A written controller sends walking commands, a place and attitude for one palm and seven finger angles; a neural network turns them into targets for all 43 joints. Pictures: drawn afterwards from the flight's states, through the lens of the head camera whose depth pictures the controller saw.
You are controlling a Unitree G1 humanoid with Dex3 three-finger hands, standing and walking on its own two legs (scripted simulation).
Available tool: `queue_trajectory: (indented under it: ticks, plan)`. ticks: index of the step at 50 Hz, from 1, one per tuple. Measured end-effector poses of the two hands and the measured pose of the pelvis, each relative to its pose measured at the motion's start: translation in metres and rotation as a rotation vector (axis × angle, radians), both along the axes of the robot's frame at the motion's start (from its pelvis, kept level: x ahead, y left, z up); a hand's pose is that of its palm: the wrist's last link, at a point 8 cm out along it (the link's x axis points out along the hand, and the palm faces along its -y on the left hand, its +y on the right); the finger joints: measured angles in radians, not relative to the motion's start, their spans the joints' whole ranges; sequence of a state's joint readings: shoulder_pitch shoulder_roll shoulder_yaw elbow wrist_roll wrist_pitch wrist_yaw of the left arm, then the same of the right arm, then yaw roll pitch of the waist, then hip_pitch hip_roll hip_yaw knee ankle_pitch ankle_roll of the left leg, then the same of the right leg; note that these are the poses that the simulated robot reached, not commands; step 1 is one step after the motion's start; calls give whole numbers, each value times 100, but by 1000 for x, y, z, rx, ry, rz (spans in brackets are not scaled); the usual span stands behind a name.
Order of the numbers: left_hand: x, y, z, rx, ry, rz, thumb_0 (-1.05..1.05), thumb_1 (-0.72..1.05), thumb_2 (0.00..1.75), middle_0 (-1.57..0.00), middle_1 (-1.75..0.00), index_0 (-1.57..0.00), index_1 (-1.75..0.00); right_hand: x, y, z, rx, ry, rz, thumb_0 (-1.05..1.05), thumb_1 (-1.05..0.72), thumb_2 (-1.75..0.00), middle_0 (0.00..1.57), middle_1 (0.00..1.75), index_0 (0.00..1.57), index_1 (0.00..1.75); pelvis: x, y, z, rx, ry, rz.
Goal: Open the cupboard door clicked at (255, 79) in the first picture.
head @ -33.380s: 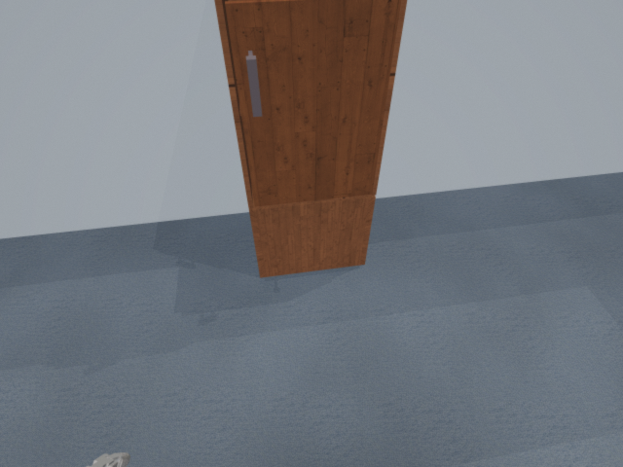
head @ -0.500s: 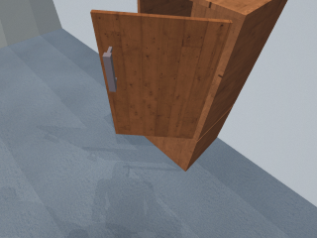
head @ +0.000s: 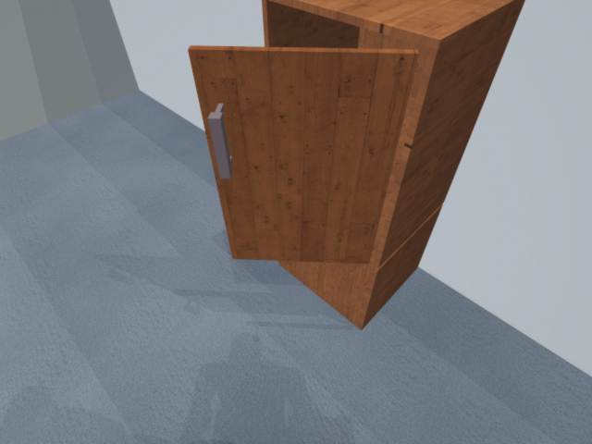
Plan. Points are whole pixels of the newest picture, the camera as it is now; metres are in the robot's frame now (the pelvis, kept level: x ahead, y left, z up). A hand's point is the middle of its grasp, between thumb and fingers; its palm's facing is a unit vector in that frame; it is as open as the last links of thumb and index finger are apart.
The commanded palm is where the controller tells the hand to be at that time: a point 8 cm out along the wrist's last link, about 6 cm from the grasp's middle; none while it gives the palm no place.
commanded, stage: come to a stop and stand still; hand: left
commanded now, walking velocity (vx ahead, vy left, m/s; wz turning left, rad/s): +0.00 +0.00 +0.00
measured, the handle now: (223, 141) +0.65 +0.20 +0.07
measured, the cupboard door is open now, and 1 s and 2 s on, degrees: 41 41 41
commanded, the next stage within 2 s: look again from close up in 0.38 s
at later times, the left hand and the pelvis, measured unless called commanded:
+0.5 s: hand out of the picture +0.01 +0.15 -0.17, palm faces +0.02 -0.98 -0.18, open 7.3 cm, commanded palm none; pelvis +0.00 -0.02 +0.00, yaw +0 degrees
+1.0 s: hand out of the picture +0.01 +0.13 -0.17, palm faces +0.03 -0.99 -0.16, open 7.4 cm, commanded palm none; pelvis +0.02 -0.03 +0.01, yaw +0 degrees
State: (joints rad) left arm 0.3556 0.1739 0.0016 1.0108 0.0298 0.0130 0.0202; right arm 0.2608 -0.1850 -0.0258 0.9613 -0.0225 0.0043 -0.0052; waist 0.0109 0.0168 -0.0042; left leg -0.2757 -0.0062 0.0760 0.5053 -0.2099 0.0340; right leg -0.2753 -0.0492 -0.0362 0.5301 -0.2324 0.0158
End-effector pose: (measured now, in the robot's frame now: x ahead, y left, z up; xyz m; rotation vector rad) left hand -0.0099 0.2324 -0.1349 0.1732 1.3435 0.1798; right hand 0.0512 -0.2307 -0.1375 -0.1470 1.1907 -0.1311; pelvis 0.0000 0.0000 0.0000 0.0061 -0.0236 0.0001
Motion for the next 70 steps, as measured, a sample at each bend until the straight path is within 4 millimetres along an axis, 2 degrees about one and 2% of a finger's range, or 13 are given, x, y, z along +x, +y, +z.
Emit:
queue_trajectory:
  ticks: [5,11,15,20,32,43,58,65,70]
  plan:
    - [-8,-13,-2,-21,19,2,0,91,90,-20,-29,-20,-30,-31,-9,-2,-7,77,-22,0,-91,-90,20,30,20,30,-1,-6,1,1,1,2]
    - [-4,-26,-4,-43,16,-7,0,91,90,-20,-29,-20,-30,-63,-12,-3,-3,159,-48,0,-91,-90,20,30,20,30,-2,-14,2,2,1,2]
    - [4,-33,-5,-53,4,-13,0,91,90,-20,-29,-20,-30,-76,-10,-3,7,196,-59,0,-91,-90,20,30,20,30,-1,-17,3,1,1,3]
    - [10,-36,-5,-48,0,-15,1,92,90,-20,-29,-20,-30,-82,-5,-5,26,219,-67,0,-91,-90,20,30,20,30,0,-21,4,1,1,2]
    - [13,-41,-4,-47,12,-1,0,91,90,-20,-29,-20,-30,-65,1,-6,50,205,-59,0,-91,-90,20,30,20,30,7,-25,5,1,3,1]
    - [12,-48,-5,-68,42,12,0,91,90,-20,-29,-20,-30,-45,-5,-3,28,190,-51,0,-91,-90,20,30,20,30,17,-25,6,0,9,-2]
    - [24,-47,-4,-62,35,11,0,91,90,-20,-29,-20,-30,-29,-10,-3,19,182,-46,0,-91,-90,20,30,20,30,29,-26,7,1,4,-7]
    - [27,-42,-10,-74,51,47,0,91,90,-20,-29,-20,-30,-26,-6,-6,19,211,-48,0,-91,-90,20,30,20,30,48,-21,2,-10,8,-5]
    - [30,-33,-18,-96,91,70,0,91,90,-20,-29,-20,-30,-14,4,-3,1,220,-59,0,-91,-90,20,30,19,30,69,-10,-2,-8,14,-10]
